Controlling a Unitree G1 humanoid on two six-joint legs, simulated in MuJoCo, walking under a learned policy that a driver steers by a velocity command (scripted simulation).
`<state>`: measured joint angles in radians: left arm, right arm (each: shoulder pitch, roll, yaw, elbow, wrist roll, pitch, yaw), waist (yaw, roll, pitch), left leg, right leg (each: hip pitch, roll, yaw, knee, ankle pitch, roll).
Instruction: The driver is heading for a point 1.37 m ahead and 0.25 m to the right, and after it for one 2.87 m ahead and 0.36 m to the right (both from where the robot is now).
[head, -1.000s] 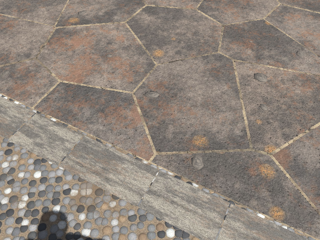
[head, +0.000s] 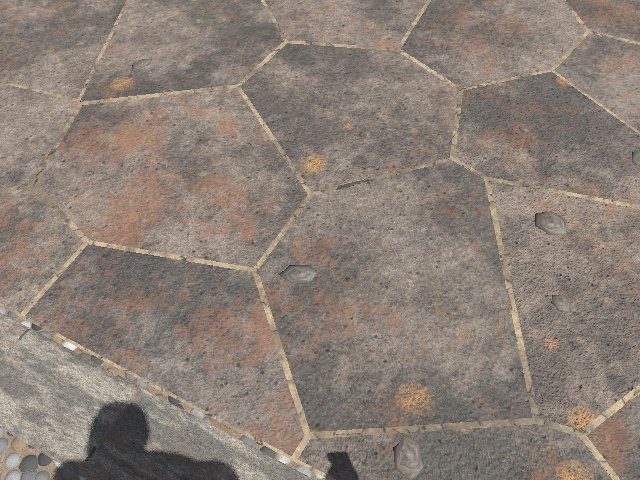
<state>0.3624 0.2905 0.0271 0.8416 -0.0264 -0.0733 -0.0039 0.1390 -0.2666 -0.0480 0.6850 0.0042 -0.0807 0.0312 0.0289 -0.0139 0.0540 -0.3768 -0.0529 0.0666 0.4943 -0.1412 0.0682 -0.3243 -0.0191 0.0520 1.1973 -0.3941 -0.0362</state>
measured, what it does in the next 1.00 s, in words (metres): walks ahead: right foot, then left foot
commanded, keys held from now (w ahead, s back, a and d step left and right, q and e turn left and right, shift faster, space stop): w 1.00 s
